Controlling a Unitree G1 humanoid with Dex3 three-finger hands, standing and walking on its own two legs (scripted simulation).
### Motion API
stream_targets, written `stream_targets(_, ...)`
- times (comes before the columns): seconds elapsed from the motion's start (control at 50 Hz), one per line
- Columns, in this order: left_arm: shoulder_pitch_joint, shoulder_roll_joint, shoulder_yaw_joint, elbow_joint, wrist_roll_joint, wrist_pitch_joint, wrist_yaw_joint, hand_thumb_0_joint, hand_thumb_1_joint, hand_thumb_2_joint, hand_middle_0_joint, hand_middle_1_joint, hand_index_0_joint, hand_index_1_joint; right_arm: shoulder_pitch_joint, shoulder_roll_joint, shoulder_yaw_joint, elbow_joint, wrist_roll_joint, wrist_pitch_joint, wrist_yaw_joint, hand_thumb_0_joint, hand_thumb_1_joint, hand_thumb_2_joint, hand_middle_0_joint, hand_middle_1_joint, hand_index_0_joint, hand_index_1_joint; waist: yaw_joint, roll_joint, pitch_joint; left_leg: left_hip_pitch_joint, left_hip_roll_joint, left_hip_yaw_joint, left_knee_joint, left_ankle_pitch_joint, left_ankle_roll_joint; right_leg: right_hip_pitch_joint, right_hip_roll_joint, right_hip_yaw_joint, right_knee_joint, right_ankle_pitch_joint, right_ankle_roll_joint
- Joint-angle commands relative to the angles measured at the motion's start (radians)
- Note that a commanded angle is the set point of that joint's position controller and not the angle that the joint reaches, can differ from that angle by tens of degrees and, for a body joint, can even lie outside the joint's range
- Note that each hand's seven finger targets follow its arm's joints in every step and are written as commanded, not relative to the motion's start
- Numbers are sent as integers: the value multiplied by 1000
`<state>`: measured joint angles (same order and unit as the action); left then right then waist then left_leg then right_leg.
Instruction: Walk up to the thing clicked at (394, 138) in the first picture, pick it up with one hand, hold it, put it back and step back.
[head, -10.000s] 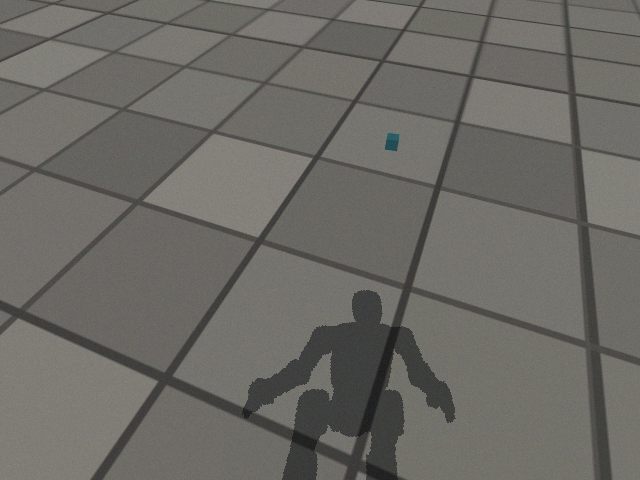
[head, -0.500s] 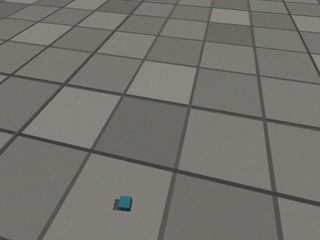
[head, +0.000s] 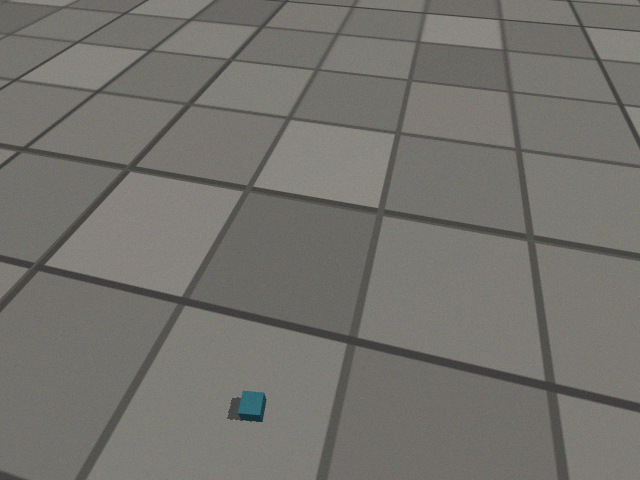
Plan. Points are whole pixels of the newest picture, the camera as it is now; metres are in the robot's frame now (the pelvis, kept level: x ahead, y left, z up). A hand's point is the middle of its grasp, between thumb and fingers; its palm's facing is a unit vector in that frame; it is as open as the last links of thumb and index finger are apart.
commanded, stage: stand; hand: left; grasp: from above
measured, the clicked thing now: (252, 406) +0.45 +0.23 -0.75
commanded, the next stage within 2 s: rise first in 0.02 s
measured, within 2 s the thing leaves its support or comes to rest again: neither
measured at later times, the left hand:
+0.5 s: hand out of the picture +0.15 +0.26 -0.18, palm faces -0.06 -0.92 -0.40, open 11.3 cm
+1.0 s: hand out of the picture +0.12 +0.27 -0.23, palm faces -0.18 -0.86 -0.47, open 13.6 cm
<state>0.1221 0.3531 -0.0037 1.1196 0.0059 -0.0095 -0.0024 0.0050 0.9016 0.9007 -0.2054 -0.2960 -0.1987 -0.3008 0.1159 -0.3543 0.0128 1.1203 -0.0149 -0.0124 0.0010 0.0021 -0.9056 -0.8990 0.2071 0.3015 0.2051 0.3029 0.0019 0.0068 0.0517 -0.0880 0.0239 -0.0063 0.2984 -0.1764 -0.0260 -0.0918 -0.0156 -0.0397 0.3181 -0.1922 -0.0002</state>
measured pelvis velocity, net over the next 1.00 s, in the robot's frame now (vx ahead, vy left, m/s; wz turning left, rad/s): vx -0.02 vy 0.02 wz -0.02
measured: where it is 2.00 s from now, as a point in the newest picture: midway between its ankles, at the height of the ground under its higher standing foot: outside the picture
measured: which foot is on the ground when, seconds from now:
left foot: down 0.00-1.00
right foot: down 0.00-1.00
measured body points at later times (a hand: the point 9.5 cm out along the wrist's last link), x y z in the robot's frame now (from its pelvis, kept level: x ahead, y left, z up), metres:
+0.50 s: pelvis -0.01 +0.01 -0.03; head +0.05 +0.01 +0.42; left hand +0.16 +0.30 -0.15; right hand +0.09 -0.25 -0.15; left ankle -0.01 +0.14 -0.75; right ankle -0.01 -0.12 -0.75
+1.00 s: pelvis -0.02 +0.02 -0.10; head +0.08 +0.03 +0.34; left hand +0.13 +0.31 -0.20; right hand +0.15 -0.23 -0.18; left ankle -0.01 +0.14 -0.75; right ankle -0.01 -0.12 -0.75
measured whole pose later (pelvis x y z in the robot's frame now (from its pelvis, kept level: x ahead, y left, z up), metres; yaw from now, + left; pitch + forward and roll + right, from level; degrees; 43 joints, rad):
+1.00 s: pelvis -0.02 +0.02 -0.10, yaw -1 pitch +18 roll -2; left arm 0.29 0.31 0.10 0.39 0.25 0.24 0.03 0.00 -0.45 0.87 -0.21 -0.95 -0.21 -0.95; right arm 0.20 -0.23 -0.02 0.54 0.00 -0.15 -0.03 0.01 -0.94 -0.91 0.21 0.30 0.20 0.30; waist -0.03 0.01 -0.12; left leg -0.94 0.03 -0.02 1.17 -0.54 0.00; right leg -0.92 -0.02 -0.03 1.13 -0.52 0.02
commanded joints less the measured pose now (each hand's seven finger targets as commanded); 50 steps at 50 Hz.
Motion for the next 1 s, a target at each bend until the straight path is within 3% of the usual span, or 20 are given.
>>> stream_targets(0.0,-38,218,46,-52,-1,-22,11,0,900,900,-200,-300,-200,-301,-34,-208,-42,-52,5,-16,-10,0,-900,-900,200,300,200,300,2,-9,-69,-4,111,-87,-34,164,37,22,-125,101,-50,157,-20)
stream_targets(0.08,-39,218,45,-53,3,-23,11,0,900,900,-200,-300,-200,-301,-31,-207,-42,-55,4,-15,-11,0,-900,-900,200,300,200,300,-1,-13,-77,3,112,-85,-28,161,40,22,-128,104,-52,157,-21)
stream_targets(0.1,-33,213,44,-52,4,-23,11,0,851,893,-194,-364,-201,-353,-36,-211,-42,-54,5,-15,-11,0,-909,-903,197,299,198,299,2,-6,-71,2,111,-85,-27,158,41,17,-125,100,-54,164,-18)
stream_targets(0.12,-384,28,36,-403,-50,-111,24,0,771,933,-243,-444,-209,-433,-33,-38,-3,-329,76,-64,-33,0,-987,-920,201,300,201,300,-125,44,-1,-121,-40,52,48,14,36,-227,-2,34,17,100,-6)
stream_targets(0.14,-464,88,57,-345,-44,-105,28,0,691,915,-232,-524,-202,-513,21,-67,-10,-272,74,-62,-43,0,-907,-894,199,300,200,300,-90,-16,-47,-117,-37,42,66,8,42,-172,-2,18,25,73,0)
stream_targets(0.16,-279,204,128,-181,-18,-66,34,0,611,898,-220,-604,-202,-593,63,-105,-34,-274,79,-51,-54,0,-870,-893,199,300,200,300,-56,-27,-38,-140,-34,41,73,-4,39,-166,6,7,34,37,-8)
stream_targets(0.18,-231,228,153,-105,5,-44,26,0,531,877,-217,-674,-211,-673,74,-100,-45,-288,70,-44,-53,0,-868,-891,199,300,200,300,-41,-61,-75,-180,-40,42,111,0,44,-169,3,6,54,24,-8)
stream_targets(0.2,-304,233,155,-115,22,-42,14,0,451,874,-188,-754,-195,-748,80,-95,-52,-317,68,-47,-53,0,-863,-888,200,300,200,300,-39,-75,-93,-200,-36,36,143,9,47,-196,6,6,89,37,-10)
stream_targets(0.22,-314,236,171,-122,47,-50,6,0,371,853,-176,-827,-198,-803,86,-96,-69,-343,52,-55,-53,0,-875,-892,199,300,200,300,-26,-51,-169,-204,-38,37,178,26,44,-189,3,13,133,63,-11)
stream_targets(0.26,-141,215,202,-82,97,-26,-4,0,211,868,-147,-924,-178,-891,126,-87,-91,-382,37,-59,-44,0,-893,-895,200,300,200,300,7,-8,-266,-252,-51,39,240,76,38,-181,-1,15,199,105,-16)
stream_targets(0.3,-91,210,220,-142,113,0,3,0,51,875,-138,-977,-171,-942,131,-78,-95,-430,37,-65,-37,0,-909,-899,200,300,200,300,31,26,-279,-268,-54,41,249,95,31,-179,7,14,219,108,-19)
stream_targets(0.36,-87,143,184,-218,127,72,17,0,-183,879,-151,-970,-172,-948,115,-68,-99,-495,45,-68,-35,0,-887,-894,201,300,200,300,7,29,-274,-271,-43,29,264,100,26,-233,20,2,236,93,-22)
stream_targets(0.42,-120,162,195,-284,142,122,29,0,-423,895,-148,-1013,-161,-999,93,-66,-98,-547,45,-76,-30,0,-889,-896,201,300,200,300,-1,-3,-250,-340,-36,23,326,56,28,-306,23,-5,284,41,-18)
stream_targets(0.46,-87,134,192,-321,143,135,34,0,-452,898,-152,-1007,-160,-998,111,-55,-98,-558,41,-88,-26,0,-883,-895,201,300,200,300,-3,-14,-256,-379,-32,22,367,28,28,-349,26,-6,325,10,-16)
stream_targets(0.48,-83,128,188,-347,151,139,33,0,-474,914,-141,-1016,-146,-1009,127,-54,-102,-565,40,-94,-26,0,-881,-894,201,300,200,300,-19,-5,-287,-390,-33,25,404,40,31,-368,24,-2,357,29,-14)
stream_targets(0.5,-86,143,201,-387,154,138,35,0,-468,905,-146,-1022,-154,-1013,124,-53,-102,-572,38,-100,-27,0,-881,-895,201,300,200,300,-7,-14,-279,-413,-30,19,416,27,29,-388,26,-4,374,10,-13)
stream_targets(0.54,-83,154,206,-458,169,134,36,0,-487,915,-144,-1017,-147,-1013,131,-51,-106,-590,36,-115,-28,0,-885,-896,201,300,200,300,-17,9,-314,-440,-26,18,469,32,30,-430,22,2,427,19,-12)
stream_targets(0.7,61,130,191,-678,218,169,34,0,-505,918,-168,-974,-161,-981,121,-44,-112,-649,30,-147,-35,0,-901,-900,201,300,200,300,-22,59,-372,-515,-5,-14,581,39,21,-573,27,-1,565,-18,-20)
stream_targets(0.86,159,111,176,-819,247,218,43,0,-460,852,-211,-956,-218,-947,110,-31,-104,-695,25,-173,-40,0,-941,-909,201,300,200,300,-38,57,-403,-621,-2,-23,687,-5,27,-670,25,-3,656,-55,-18)
stream_targets(0.98,221,115,176,-892,265,235,46,0,-433,819,-233,-942,-244,-928,94,-24,-102,-720,25,-193,-45,0,-948,-912,201,300,200,300,-29,68,-430,-685,-7,-27,745,-51,29,-732,26,-2,713,-89,-19)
